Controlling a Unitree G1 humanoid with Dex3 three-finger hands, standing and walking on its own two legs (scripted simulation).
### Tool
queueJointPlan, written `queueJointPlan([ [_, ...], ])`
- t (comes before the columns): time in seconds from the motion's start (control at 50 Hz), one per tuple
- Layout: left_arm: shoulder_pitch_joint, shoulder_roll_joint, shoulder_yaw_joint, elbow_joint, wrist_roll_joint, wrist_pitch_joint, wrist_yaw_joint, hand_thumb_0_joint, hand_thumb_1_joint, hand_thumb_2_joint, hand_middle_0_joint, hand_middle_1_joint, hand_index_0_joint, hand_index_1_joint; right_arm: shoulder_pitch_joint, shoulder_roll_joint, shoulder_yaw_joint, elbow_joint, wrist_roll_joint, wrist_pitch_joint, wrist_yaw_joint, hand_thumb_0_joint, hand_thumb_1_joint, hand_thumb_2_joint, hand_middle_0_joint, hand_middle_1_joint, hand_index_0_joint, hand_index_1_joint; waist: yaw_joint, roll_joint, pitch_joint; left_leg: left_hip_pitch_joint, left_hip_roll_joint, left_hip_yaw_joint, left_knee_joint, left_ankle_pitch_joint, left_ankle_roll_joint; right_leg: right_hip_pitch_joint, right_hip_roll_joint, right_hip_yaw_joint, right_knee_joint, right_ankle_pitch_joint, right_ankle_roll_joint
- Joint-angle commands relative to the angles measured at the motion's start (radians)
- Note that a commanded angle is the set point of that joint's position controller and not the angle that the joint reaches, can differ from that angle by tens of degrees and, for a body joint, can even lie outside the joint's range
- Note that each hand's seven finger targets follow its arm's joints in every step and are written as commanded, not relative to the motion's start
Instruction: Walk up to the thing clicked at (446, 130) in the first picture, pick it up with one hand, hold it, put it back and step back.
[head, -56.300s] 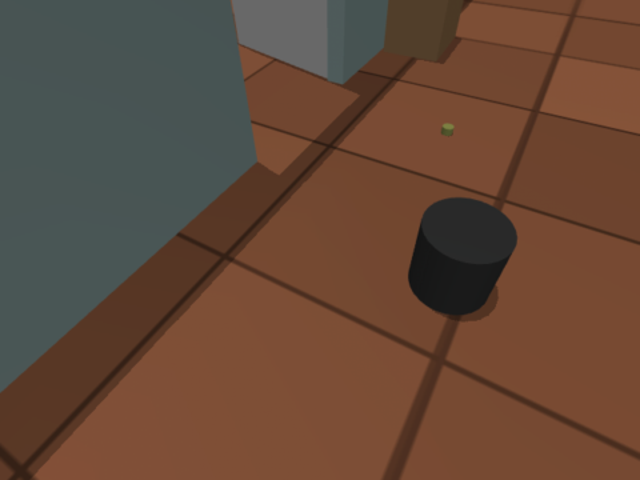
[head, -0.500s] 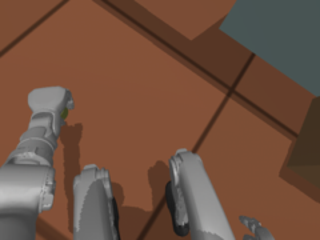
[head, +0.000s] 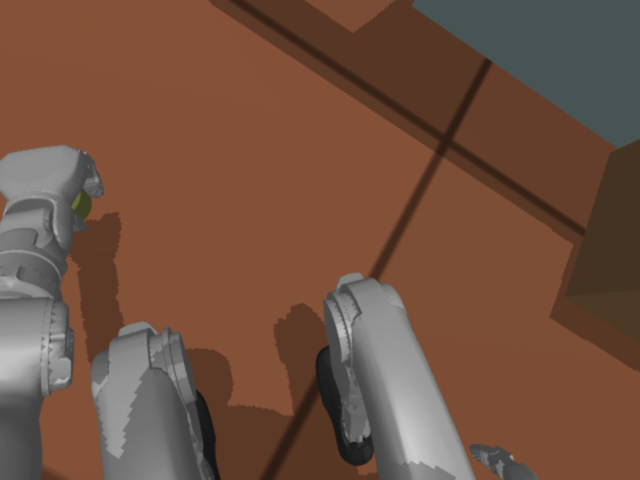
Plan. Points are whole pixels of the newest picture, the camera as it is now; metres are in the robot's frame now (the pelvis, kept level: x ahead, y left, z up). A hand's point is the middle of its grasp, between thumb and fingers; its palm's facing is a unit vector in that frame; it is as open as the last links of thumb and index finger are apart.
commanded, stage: crouch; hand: left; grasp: from above
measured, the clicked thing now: (60, 200) +0.51 +0.26 -0.19
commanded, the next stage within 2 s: lower in 0.44 s
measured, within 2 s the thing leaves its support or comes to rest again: rests again in 1.88 s
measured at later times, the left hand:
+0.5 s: hand (72, 204) +0.50 +0.25 -0.20, palm faces -0.46 -0.05 -0.89, open 6.6 cm
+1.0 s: hand (87, 212) +0.51 +0.24 -0.25, palm faces -0.47 -0.05 -0.88, open 6.5 cm
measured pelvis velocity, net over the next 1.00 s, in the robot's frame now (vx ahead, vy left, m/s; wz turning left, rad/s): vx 0.00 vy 0.00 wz -0.07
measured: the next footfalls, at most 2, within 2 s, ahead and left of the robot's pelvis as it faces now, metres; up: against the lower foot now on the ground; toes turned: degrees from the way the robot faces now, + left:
none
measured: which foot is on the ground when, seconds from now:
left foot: down 0.00-1.00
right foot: down 0.00-1.00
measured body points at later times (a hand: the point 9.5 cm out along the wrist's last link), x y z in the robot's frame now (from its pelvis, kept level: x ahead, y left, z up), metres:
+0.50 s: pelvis +0.00 +0.00 -0.04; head +0.25 +0.06 +0.33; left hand +0.52 +0.24 -0.15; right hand +0.02 -0.27 -0.13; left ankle +0.08 +0.13 -0.33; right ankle +0.10 -0.13 -0.33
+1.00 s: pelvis +0.00 +0.00 -0.05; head +0.27 +0.07 +0.30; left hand +0.53 +0.24 -0.20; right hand +0.00 -0.26 -0.13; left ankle +0.08 +0.13 -0.33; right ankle +0.10 -0.13 -0.33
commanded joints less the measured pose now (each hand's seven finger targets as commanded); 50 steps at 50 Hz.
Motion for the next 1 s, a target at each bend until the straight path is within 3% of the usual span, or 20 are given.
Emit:
queueJointPlan([
  [0.0, -0.409, 0.257, 0.032, -0.126, 0.000, -0.001, 0.055, 0.000, 0.668, 0.441, -0.933, -0.640, -1.027, -0.545, 0.211, -0.244, -0.056, -0.012, -0.009, -0.009, -0.007, 0.000, -0.907, -0.902, 0.200, 0.300, 0.200, 0.300, -0.026, 0.261, -0.689, 0.448, -0.024, 0.098, -0.197, 0.142, 0.044, 0.364, 0.038, -0.098, -0.213, 0.184, -0.069],
  [0.12, -0.423, 0.279, 0.031, -0.124, 0.007, 0.002, 0.060, 0.000, 0.667, 0.375, -0.913, -0.636, -1.022, -0.525, 0.209, -0.256, -0.038, -0.008, -0.016, -0.012, -0.008, 0.000, -0.907, -0.901, 0.200, 0.300, 0.200, 0.300, -0.027, 0.297, -0.705, 0.451, -0.023, 0.091, -0.167, 0.152, 0.040, 0.341, 0.041, -0.111, -0.178, 0.198, -0.070],
  [0.16, -0.420, 0.258, 0.015, -0.106, 0.006, 0.007, 0.056, 0.000, 0.679, 0.369, -0.922, -0.635, -1.032, -0.523, 0.210, -0.255, -0.032, -0.008, -0.015, -0.010, -0.006, 0.000, -0.907, -0.901, 0.200, 0.300, 0.200, 0.300, -0.036, 0.300, -0.694, 0.456, -0.021, 0.084, -0.164, 0.160, 0.038, 0.326, 0.044, -0.120, -0.164, 0.206, -0.072],
  [0.26, -0.433, 0.280, 0.020, -0.118, 0.004, 0.015, 0.055, 0.000, 0.705, 0.410, -0.951, -0.649, -1.053, -0.545, 0.217, -0.263, -0.019, -0.009, -0.016, -0.009, 0.000, 0.000, -0.909, -0.901, 0.200, 0.300, 0.200, 0.300, -0.037, 0.321, -0.682, 0.438, -0.019, 0.083, -0.142, 0.178, 0.037, 0.324, 0.046, -0.128, -0.143, 0.227, -0.071],
  [0.28, -0.418, 0.259, 0.009, -0.095, 0.006, 0.018, 0.052, 0.000, 0.713, 0.415, -0.961, -0.652, -1.062, -0.550, 0.217, -0.261, -0.018, -0.011, -0.017, -0.009, 0.001, 0.000, -0.910, -0.901, 0.200, 0.300, 0.200, 0.300, -0.050, 0.304, -0.675, 0.445, -0.019, 0.080, -0.134, 0.181, 0.039, 0.324, 0.049, -0.129, -0.142, 0.235, -0.070],
  [0.32, -0.436, 0.280, 0.019, -0.103, 0.001, 0.015, 0.050, 0.000, 0.724, 0.424, -0.967, -0.658, -1.066, -0.557, 0.219, -0.269, -0.014, -0.016, -0.016, -0.010, 0.003, 0.000, -0.910, -0.901, 0.200, 0.300, 0.200, 0.300, -0.058, 0.309, -0.654, 0.418, -0.021, 0.080, -0.127, 0.175, 0.041, 0.318, 0.045, -0.129, -0.138, 0.232, -0.068],
  [0.38, -0.431, 0.288, 0.013, -0.112, 0.003, 0.013, 0.045, 0.000, 0.710, 0.429, -0.968, -0.655, -1.063, -0.558, 0.216, -0.267, -0.005, -0.016, -0.017, -0.008, 0.005, 0.000, -0.911, -0.902, 0.200, 0.300, 0.200, 0.300, -0.046, 0.323, -0.664, 0.410, -0.019, 0.079, -0.120, 0.179, 0.040, 0.323, 0.050, -0.132, -0.130, 0.235, -0.068],
  [0.46, -0.420, 0.281, 0.007, -0.091, 0.001, 0.010, 0.040, 0.000, 0.705, 0.412, -0.968, -0.640, -1.060, -0.546, 0.212, -0.270, -0.001, -0.025, -0.019, -0.009, 0.010, 0.000, -0.912, -0.902, 0.200, 0.300, 0.200, 0.300, -0.064, 0.311, -0.622, 0.391, -0.021, 0.073, -0.113, 0.157, 0.040, 0.303, 0.051, -0.137, -0.125, 0.217, -0.069],
  [0.5, -0.427, 0.308, 0.021, -0.129, 0.008, 0.007, 0.045, 0.000, 0.699, 0.392, -0.965, -0.620, -1.057, -0.527, 0.216, -0.277, 0.000, -0.025, -0.018, -0.008, 0.009, 0.000, -0.911, -0.902, 0.200, 0.300, 0.200, 0.300, -0.049, 0.334, -0.655, 0.422, -0.022, 0.071, -0.115, 0.176, 0.036, 0.308, 0.049, -0.140, -0.119, 0.230, -0.069],
  [0.6, -0.400, 0.279, 0.004, -0.057, 0.000, 0.007, 0.044, 0.000, 0.645, 0.387, -0.956, -0.607, -1.036, -0.525, 0.217, -0.280, 0.013, -0.029, -0.023, -0.011, 0.016, 0.000, -0.915, -0.903, 0.200, 0.300, 0.200, 0.300, -0.077, 0.282, -0.591, 0.359, -0.020, 0.069, -0.088, 0.169, 0.045, 0.308, 0.051, -0.141, -0.122, 0.235, -0.061],
  [0.64, -0.414, 0.319, 0.016, -0.062, 0.004, -0.003, 0.049, 0.000, 0.632, 0.396, -0.950, -0.600, -1.026, -0.523, 0.218, -0.287, 0.021, -0.029, -0.027, -0.012, 0.016, 0.000, -0.914, -0.903, 0.200, 0.300, 0.200, 0.300, -0.071, 0.287, -0.607, 0.355, -0.019, 0.064, -0.080, 0.171, 0.045, 0.313, 0.054, -0.144, -0.115, 0.236, -0.062],
  [0.78, -0.430, 0.346, 0.032, -0.051, 0.022, -0.020, 0.082, 0.000, 0.693, 0.389, -0.969, -0.628, -1.060, -0.536, 0.223, -0.300, 0.036, -0.035, -0.042, -0.026, 0.025, 0.000, -0.913, -0.902, 0.200, 0.300, 0.200, 0.300, -0.096, 0.326, -0.597, 0.376, -0.017, 0.054, -0.063, 0.184, 0.040, 0.308, 0.058, -0.159, -0.094, 0.254, -0.062],
  [0.88, -0.422, 0.366, 0.039, -0.048, 0.032, -0.022, 0.113, 0.000, 0.699, 0.391, -0.976, -0.630, -1.066, -0.539, 0.207, -0.308, 0.046, -0.039, -0.048, -0.039, 0.029, 0.000, -0.915, -0.902, 0.200, 0.299, 0.199, 0.299, -0.088, 0.381, -0.604, 0.407, -0.014, 0.047, -0.066, 0.170, 0.032, 0.279, 0.059, -0.167, -0.079, 0.233, -0.069],
  [0.94, -0.424, 0.361, 0.034, -0.027, 0.040, -0.017, 0.125, 0.000, 0.709, 0.424, -0.959, -0.634, -1.056, -0.535, 0.215, -0.312, 0.053, -0.040, -0.054, -0.051, 0.034, 0.000, -0.904, -0.895, 0.200, 0.300, 0.200, 0.300, -0.114, 0.367, -0.568, 0.393, -0.012, 0.045, -0.050, 0.173, 0.036, 0.273, 0.060, -0.172, -0.073, 0.246, -0.066],
  [0.98, -0.416, 0.408, 0.076, -0.032, 0.041, -0.020, 0.138, 0.000, 0.717, 0.409, -0.957, -0.632, -1.059, -0.527, 0.236, -0.328, 0.052, -0.042, -0.065, -0.062, 0.036, 0.000, -0.903, -0.895, 0.200, 0.300, 0.200, 0.300, -0.121, 0.356, -0.550, 0.385, -0.013, 0.045, -0.040, 0.189, 0.038, 0.290, 0.057, -0.175, -0.084, 0.260, -0.061],
])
